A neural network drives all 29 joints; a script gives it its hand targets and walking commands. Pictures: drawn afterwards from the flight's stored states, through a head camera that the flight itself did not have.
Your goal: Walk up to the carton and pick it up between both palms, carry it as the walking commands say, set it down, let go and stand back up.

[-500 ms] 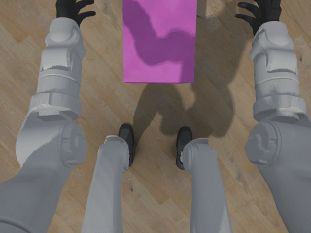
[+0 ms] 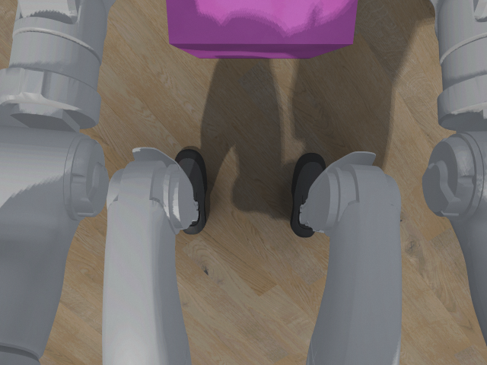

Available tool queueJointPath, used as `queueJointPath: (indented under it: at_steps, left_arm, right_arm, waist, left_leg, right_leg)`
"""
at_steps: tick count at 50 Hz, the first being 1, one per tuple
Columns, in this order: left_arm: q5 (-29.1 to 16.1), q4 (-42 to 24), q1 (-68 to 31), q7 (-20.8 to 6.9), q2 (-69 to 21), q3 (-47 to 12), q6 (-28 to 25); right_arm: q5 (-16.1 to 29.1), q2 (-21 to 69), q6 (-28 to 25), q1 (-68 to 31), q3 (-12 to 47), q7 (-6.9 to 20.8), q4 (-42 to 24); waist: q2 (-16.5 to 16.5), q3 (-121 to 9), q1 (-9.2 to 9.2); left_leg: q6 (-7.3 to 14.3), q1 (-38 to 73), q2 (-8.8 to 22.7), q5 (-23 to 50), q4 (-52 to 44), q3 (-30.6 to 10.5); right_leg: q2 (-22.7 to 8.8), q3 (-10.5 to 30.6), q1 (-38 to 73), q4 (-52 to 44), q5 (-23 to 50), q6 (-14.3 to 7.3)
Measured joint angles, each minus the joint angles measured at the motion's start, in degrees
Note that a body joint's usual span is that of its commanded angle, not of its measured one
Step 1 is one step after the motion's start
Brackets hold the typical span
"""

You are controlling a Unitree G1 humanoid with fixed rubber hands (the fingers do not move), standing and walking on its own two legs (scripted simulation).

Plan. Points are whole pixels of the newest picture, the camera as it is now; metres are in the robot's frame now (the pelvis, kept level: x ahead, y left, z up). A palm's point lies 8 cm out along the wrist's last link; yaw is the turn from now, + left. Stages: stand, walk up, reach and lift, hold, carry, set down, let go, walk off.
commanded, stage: reach and lift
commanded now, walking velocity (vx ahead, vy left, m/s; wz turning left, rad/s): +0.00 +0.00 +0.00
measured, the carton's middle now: out of the picture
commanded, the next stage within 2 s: none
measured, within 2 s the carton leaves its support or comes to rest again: neither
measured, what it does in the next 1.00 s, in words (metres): lowers itself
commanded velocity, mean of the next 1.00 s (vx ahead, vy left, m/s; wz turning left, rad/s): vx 0.00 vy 0.00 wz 0.00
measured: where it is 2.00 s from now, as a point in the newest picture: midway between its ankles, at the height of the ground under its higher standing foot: (248, 207)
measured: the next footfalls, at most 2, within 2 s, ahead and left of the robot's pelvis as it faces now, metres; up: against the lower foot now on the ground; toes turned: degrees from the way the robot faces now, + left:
none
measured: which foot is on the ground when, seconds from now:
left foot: down 0.00-1.00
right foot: down 0.00-1.00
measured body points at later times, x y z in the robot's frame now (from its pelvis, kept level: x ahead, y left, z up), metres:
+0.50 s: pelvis +0.01 +0.00 -0.08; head +0.40 -0.01 +0.13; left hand +0.58 +0.18 -0.28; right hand +0.58 -0.20 -0.28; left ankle +0.13 +0.13 -0.42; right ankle +0.13 -0.14 -0.42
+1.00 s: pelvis +0.01 +0.00 -0.08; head +0.39 +0.00 +0.14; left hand +0.58 +0.17 -0.27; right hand +0.58 -0.18 -0.27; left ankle +0.13 +0.13 -0.42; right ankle +0.13 -0.14 -0.42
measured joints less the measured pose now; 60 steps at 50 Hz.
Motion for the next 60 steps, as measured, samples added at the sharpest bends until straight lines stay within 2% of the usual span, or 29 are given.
queueJointPath:
  at_steps: [4, 7, 18, 29, 33, 37, 45, 60]
  left_arm:
    - [0.37, 6.88, -3.66, -1.3, 0.5, -0.31, -1.81]
    - [0.61, 10.13, -5.63, -2.32, 1.01, -1.12, -3.29]
    - [-2.4, 16.2, -6.36, -3.35, 1.78, -3.96, -6.84]
    - [-5.64, 12.37, -3.21, -2.34, 2.21, -6.59, -8.48]
    - [-4.96, 12.25, -2.88, -2.88, 1.98, -5.45, -8.95]
    - [-4.49, 13.68, -2.86, -3.12, 1.9, -4.51, -8.84]
    - [-4.17, 13.92, -3.38, -3.44, 0.98, -5.11, -9.14]
    - [-3.2, 15.56, -6.69, -1.28, -1.79, -6.21, -9.07]
  right_arm:
    - [0.43, -0.64, -1.95, -3.38, 0.64, 1.26, 7.36]
    - [0.34, -0.97, -3.35, -4.42, 0.62, 1.99, 10.05]
    - [2.95, -0.36, -6.78, -4.72, 4.04, 2.58, 14.27]
    - [4.92, -0.66, -7.89, -1.76, 6.46, 0.89, 10.85]
    - [5.55, -0.75, -8.1, -1.33, 7.07, 0.98, 10.3]
    - [4.21, 0.03, -7.96, -1.42, 6.36, 0.95, 10.57]
    - [3.95, 0.48, -7.88, -2.29, 6.28, 1.22, 11.6]
    - [2.8, 2.77, -8.33, -4.37, 5.78, 0.64, 12.73]
  waist:
    - [-0.37, -0.75, -0.09]
    - [-0.65, 0.06, 0.0]
    - [-0.78, -0.04, 0.34]
    - [-0.42, 0.14, -0.04]
    - [-0.32, 0.03, 0.38]
    - [-0.37, -0.05, 0.27]
    - [-0.74, -0.05, 0.42]
    - [-0.4, 0.01, 0.11]
  left_leg:
    - [-0.01, -3.07, -0.1, 0.15, 2.68, -0.2]
    - [-0.07, -4.7, -0.1, 0.28, 4.25, -0.5]
    - [-0.73, -12.44, -0.3, -0.22, 10.48, -1.11]
    - [-1.18, -15.03, -0.37, -2.56, 15.26, -1.22]
    - [-1.27, -14.05, -0.01, -3.22, 15.33, -1.3]
    - [-1.23, -13.11, 0.07, -3.34, 14.85, -1.2]
    - [-1.06, -13.4, -0.02, -2.35, 14.15, -1.13]
    - [-0.53, -14.89, -1.01, -1.07, 13.31, -0.95]
  right_leg:
    - [0.11, 0.14, -2.97, 2.61, 0.12, 0.13]
    - [0.25, 0.05, -4.48, 4.02, 0.32, 0.17]
    - [0.63, 0.31, -12.46, 10.48, -0.22, 0.04]
    - [0.97, 0.88, -15.45, 15.58, -2.52, 0.09]
    - [1.33, 0.8, -14.7, 15.53, -2.83, 0.01]
    - [1.38, 0.84, -13.83, 15.06, -2.91, 0.04]
    - [1.36, 0.86, -13.95, 14.26, -1.97, 0.2]
    - [0.49, 1.0, -14.52, 13.38, -1.52, 0.73]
